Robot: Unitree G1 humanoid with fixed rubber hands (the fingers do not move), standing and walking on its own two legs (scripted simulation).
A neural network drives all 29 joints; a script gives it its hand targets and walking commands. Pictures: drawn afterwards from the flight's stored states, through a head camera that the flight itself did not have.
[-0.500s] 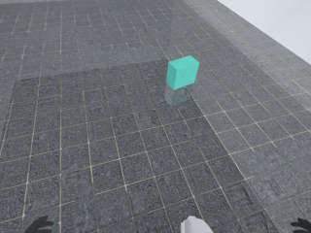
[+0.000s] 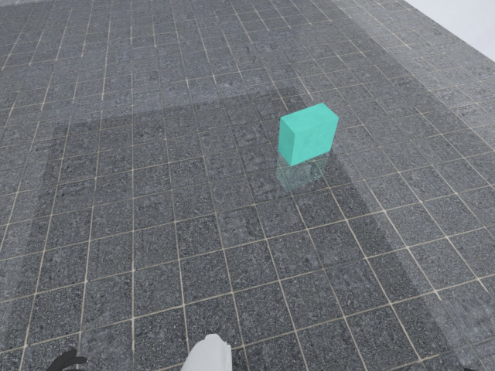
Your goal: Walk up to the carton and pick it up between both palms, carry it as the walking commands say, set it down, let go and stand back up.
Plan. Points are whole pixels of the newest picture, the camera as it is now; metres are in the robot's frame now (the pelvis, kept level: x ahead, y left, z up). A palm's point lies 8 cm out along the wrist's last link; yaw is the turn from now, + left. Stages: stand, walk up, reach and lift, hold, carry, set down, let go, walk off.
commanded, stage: walk up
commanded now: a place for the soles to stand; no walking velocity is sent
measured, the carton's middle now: (306, 134) +1.30 -0.21 -0.65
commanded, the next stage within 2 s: none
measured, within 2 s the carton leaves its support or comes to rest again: neither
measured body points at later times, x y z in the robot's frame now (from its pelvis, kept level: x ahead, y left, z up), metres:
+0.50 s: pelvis +0.25 -0.09 -0.02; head +0.26 -0.09 +0.43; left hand +0.44 +0.25 -0.08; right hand +0.25 -0.48 -0.08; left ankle +0.19 +0.10 -0.73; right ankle +0.36 -0.23 -0.74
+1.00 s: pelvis +0.46 -0.17 -0.01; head +0.48 -0.14 +0.44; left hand +0.55 +0.16 -0.12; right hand +0.56 -0.54 -0.06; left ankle +0.52 -0.05 -0.73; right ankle +0.45 -0.29 -0.68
